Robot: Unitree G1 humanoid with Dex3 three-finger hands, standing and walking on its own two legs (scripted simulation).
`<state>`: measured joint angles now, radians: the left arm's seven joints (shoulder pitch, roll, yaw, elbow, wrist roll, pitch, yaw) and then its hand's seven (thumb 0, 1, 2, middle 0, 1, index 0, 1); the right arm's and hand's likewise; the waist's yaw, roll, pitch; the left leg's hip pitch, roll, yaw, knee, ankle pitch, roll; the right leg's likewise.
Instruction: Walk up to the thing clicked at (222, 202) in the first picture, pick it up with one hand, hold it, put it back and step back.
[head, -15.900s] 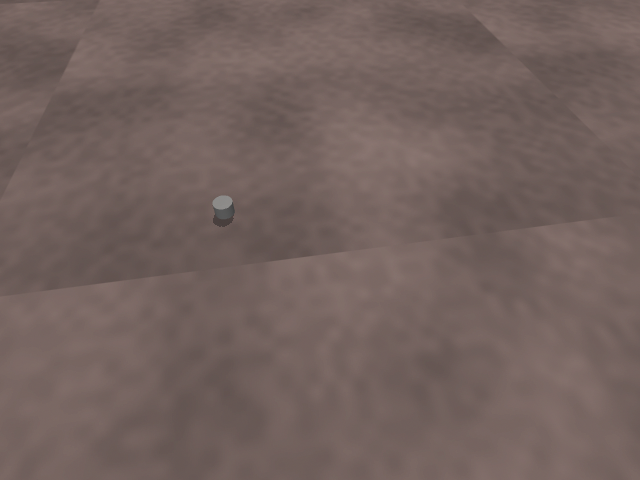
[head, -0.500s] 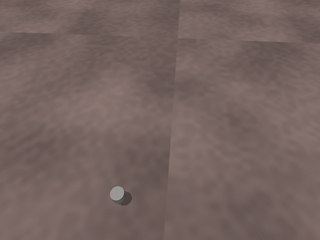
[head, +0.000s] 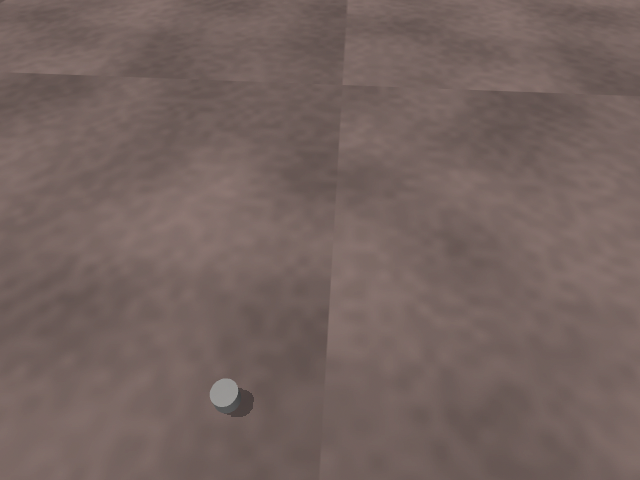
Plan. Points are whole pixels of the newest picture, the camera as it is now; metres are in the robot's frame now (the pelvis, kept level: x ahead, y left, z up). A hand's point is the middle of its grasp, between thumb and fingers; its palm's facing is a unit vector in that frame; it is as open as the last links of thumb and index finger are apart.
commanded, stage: stand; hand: left
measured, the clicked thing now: (225, 395) +0.47 +0.29 -0.75
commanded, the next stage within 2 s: walk up in 1.64 s
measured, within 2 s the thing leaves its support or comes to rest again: neither
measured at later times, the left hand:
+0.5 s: hand out of the picture +0.08 +0.25 -0.16, palm faces -0.03 -0.94 -0.35, open 7.3 cm
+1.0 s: hand out of the picture +0.09 +0.25 -0.15, palm faces -0.03 -0.93 -0.35, open 7.3 cm
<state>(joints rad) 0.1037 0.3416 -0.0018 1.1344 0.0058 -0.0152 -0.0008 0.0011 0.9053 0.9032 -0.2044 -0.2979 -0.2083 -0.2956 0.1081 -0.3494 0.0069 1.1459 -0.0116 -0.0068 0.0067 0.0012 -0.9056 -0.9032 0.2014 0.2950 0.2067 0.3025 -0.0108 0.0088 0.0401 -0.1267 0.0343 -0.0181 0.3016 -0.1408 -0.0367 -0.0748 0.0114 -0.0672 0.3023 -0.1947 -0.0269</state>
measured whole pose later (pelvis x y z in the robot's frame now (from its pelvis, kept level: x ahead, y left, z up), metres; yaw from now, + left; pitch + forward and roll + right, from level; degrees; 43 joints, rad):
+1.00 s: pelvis +0.01 +0.00 +0.00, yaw -1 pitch -2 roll +0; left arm 0.11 0.34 0.00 1.13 0.00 -0.01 0.00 0.00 0.91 0.90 -0.20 -0.30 -0.21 -0.30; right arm 0.10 -0.35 0.01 1.13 -0.01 -0.01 0.00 0.00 -0.91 -0.90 0.20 0.30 0.21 0.30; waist -0.01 0.01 0.05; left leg -0.11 0.03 0.00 0.29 -0.16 -0.03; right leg -0.06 0.01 -0.05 0.30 -0.21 -0.02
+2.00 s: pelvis +0.05 +0.04 -0.01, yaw +2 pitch -2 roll +0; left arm 0.16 0.38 0.05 1.03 0.00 0.03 -0.01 0.00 0.91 0.90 -0.20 -0.30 -0.21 -0.30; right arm 0.23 -0.34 -0.04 1.04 -0.04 -0.03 0.01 0.00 -0.91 -0.90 0.20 0.30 0.21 0.30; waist -0.01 -0.03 0.10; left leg -0.19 -0.01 0.00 0.46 -0.24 0.02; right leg -0.20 -0.01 0.01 0.73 -0.52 -0.02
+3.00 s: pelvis +0.06 +0.02 +0.00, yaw +4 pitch -3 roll +0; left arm 0.10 0.35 0.03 1.13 0.01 0.00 -0.01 0.00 0.91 0.90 -0.20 -0.30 -0.21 -0.30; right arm 0.11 -0.35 -0.02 1.12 -0.01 0.01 0.01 0.00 -0.91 -0.90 0.20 0.29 0.21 0.30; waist 0.00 0.01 0.08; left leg -0.09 0.01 -0.03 0.32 -0.18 -0.02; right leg -0.13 -0.01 -0.02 0.33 -0.15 0.00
